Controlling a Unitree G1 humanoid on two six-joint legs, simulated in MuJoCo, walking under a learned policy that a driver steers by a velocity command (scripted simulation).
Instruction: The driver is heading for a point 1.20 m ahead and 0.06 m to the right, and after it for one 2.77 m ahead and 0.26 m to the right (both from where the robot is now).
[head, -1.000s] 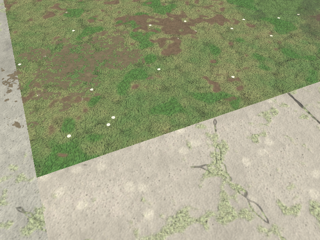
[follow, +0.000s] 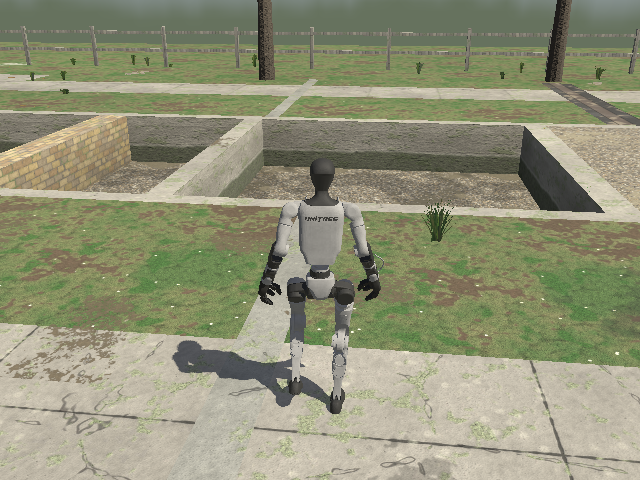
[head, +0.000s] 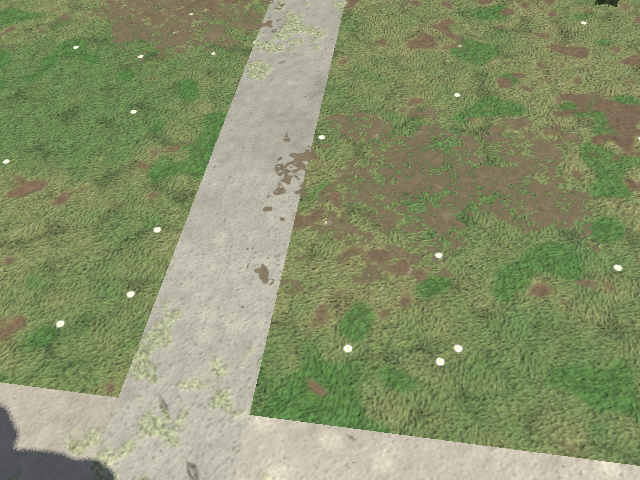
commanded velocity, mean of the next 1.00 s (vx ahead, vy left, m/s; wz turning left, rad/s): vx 0.36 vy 0.00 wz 0.15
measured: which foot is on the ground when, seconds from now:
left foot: up 0.00-0.26, down 0.28-0.78, up 0.80-1.00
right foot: down 0.00-0.28, up 0.30-0.74, down 0.76-1.00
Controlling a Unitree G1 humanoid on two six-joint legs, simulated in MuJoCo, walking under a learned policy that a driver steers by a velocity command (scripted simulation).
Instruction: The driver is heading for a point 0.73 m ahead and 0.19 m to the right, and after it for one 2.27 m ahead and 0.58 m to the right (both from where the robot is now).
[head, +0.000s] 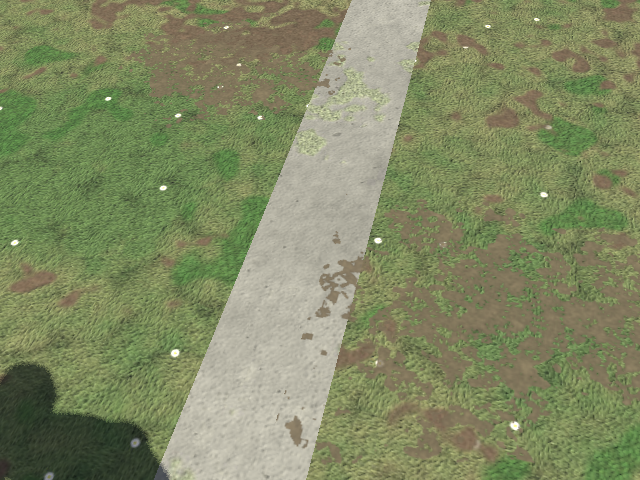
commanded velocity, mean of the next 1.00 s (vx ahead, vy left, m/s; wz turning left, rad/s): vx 0.30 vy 0.00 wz -0.31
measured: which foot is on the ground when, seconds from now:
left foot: up 0.00-0.12, down 0.14-0.50, up 0.52-0.96, down 0.98-1.00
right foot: down 0.00-0.24, up 0.26-0.48, down 0.50-0.98, up 1.00-1.00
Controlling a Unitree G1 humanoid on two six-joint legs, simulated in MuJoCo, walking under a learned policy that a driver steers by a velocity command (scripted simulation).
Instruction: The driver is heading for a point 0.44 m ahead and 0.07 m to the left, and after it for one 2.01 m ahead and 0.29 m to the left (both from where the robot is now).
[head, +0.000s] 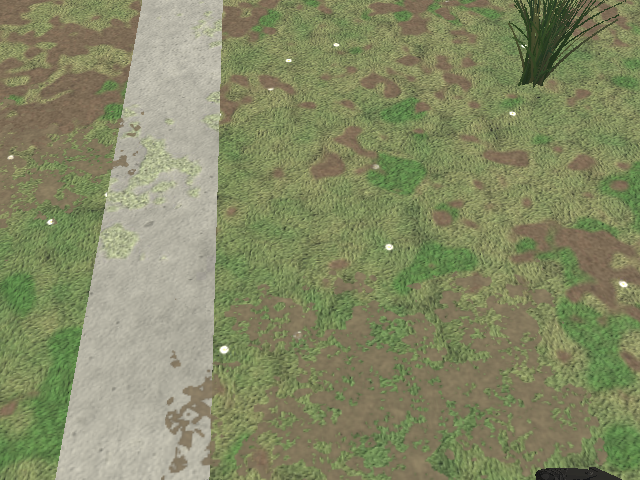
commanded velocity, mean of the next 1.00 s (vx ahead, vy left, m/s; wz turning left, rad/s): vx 0.30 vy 0.00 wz -0.05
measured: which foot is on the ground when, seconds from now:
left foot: down 0.00-0.50, up 0.52-0.88, down 0.90-1.00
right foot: up 0.00-0.48, down 0.50-1.00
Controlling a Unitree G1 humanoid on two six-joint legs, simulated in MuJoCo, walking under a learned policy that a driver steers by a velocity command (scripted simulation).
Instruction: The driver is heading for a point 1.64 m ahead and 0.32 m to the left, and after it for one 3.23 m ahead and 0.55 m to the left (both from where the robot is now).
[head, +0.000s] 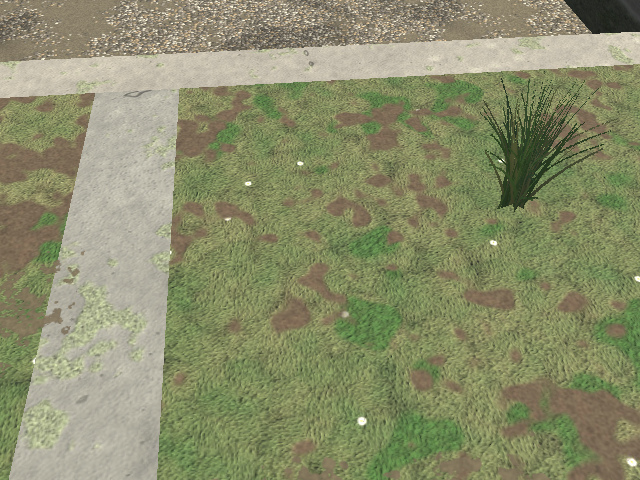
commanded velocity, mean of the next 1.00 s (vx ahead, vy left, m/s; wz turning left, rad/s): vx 0.01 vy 0.00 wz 0.00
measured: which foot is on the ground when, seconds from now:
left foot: down 0.00-1.00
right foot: down 0.00-1.00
